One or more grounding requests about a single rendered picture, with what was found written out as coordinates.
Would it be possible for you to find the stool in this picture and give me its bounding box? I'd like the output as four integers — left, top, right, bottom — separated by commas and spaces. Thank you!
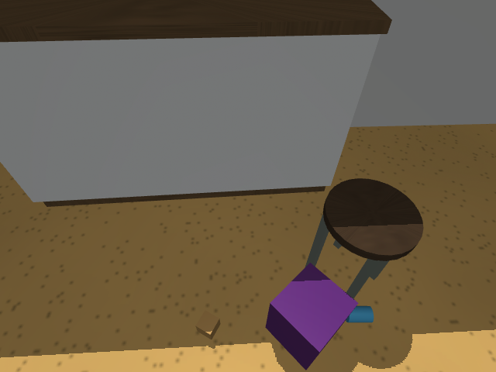
305, 178, 424, 298

